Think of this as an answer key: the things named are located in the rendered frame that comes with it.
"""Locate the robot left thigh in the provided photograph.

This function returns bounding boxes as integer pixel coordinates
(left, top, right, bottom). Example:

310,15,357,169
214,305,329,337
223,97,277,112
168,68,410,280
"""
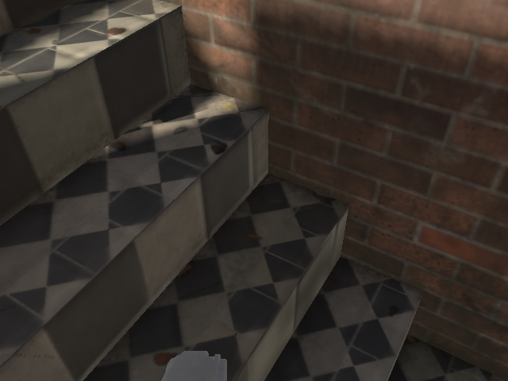
161,351,227,381

